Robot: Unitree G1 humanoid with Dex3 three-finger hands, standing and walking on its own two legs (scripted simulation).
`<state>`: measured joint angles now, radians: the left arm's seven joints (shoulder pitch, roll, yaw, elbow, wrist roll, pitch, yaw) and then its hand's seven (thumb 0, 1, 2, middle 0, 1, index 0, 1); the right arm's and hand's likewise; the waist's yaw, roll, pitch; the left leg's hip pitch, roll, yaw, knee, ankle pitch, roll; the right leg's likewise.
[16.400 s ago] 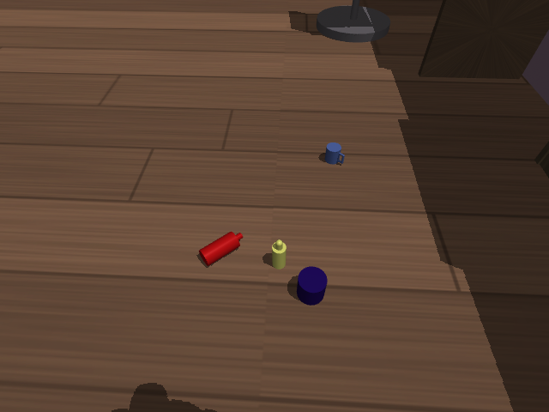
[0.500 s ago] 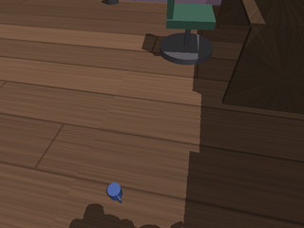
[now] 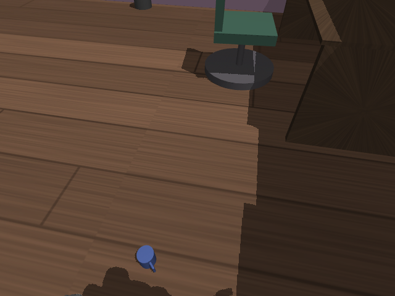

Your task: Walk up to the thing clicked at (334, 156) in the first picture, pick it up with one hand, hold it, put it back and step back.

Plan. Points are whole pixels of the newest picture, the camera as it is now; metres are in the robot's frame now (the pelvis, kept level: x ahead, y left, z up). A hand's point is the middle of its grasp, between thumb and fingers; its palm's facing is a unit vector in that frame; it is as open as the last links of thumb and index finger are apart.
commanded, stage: walk up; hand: left
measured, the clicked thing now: (148, 260) +0.41 +0.25 -0.73
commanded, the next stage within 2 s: stand in 0.64 s
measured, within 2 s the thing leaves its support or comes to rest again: neither
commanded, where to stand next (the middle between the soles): +0.04 +0.01 m, yaw +1 degrees
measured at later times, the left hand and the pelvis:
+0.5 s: hand out of the picture +0.09 +0.26 -0.15, palm faces +0.00 -0.94 -0.34, open 7.4 cm; pelvis +0.01 +0.01 +0.00, yaw +0 degrees
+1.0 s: hand out of the picture +0.08 +0.26 -0.15, palm faces -0.01 -0.94 -0.34, open 7.4 cm; pelvis +0.01 +0.01 +0.00, yaw +0 degrees
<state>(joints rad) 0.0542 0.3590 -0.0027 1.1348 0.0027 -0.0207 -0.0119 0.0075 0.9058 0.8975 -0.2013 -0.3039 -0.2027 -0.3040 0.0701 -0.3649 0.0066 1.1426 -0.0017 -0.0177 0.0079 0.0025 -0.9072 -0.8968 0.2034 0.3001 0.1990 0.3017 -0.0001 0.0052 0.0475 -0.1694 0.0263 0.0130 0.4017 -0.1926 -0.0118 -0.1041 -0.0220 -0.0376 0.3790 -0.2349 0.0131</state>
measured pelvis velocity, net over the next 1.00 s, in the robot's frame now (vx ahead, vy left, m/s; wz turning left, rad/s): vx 0.01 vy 0.01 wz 0.00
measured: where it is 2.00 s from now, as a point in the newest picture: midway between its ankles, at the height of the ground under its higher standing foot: outside the picture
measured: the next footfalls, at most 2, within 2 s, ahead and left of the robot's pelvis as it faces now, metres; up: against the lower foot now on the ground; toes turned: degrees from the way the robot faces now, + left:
none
